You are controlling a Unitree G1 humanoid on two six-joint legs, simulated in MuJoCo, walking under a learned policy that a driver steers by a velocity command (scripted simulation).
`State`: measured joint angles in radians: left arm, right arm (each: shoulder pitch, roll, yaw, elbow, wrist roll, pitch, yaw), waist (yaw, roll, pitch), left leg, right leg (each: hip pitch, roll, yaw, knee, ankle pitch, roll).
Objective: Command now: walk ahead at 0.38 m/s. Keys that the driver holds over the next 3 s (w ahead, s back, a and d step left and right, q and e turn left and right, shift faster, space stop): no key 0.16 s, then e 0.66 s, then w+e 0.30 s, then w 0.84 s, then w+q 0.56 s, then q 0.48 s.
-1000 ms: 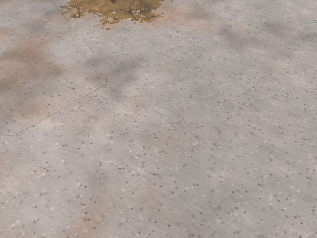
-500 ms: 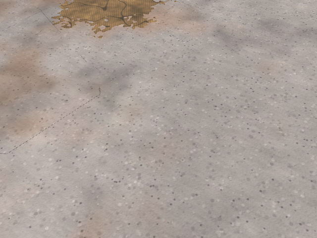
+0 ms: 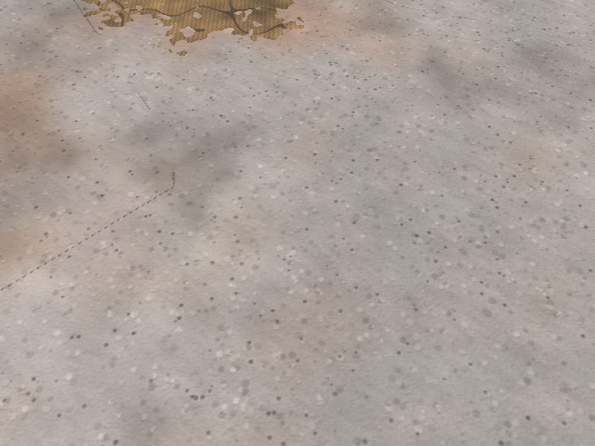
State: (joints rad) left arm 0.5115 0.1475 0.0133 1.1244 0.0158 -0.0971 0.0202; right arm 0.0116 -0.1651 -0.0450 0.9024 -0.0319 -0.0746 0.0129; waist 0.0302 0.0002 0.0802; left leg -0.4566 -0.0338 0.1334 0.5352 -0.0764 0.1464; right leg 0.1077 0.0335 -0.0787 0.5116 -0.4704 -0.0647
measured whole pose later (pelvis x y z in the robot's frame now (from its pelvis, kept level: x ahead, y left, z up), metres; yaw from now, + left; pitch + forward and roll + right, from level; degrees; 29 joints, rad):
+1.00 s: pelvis +0.16 -0.01 +0.03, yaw -25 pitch +2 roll +1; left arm 0.29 0.26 0.09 0.84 0.03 0.03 -0.01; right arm 0.15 -0.24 -0.06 0.80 -0.02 0.02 -0.01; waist 0.05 -0.01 0.00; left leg -0.36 -0.02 -0.04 0.73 -0.44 -0.02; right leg -0.28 0.12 0.16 0.41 -0.16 -0.10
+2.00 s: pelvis +0.50 -0.25 +0.02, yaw -35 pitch +1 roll -2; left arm 0.45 0.22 0.03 0.99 0.02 -0.09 0.00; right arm 0.04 -0.22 -0.03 0.78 -0.03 -0.03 0.04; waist 0.06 0.02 0.05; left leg -0.58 0.05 0.07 0.60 -0.06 0.07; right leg 0.15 0.08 -0.06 0.16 -0.33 -0.06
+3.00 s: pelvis +0.87 -0.47 +0.03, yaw -3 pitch +0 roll +0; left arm 0.27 0.26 0.04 0.79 0.02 -0.03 0.01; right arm 0.13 -0.27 -0.06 0.71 -0.02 0.06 0.05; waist 0.03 0.02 0.08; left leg -0.49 0.02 0.03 0.80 -0.28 0.01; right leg -0.21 -0.07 -0.22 0.44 -0.23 -0.02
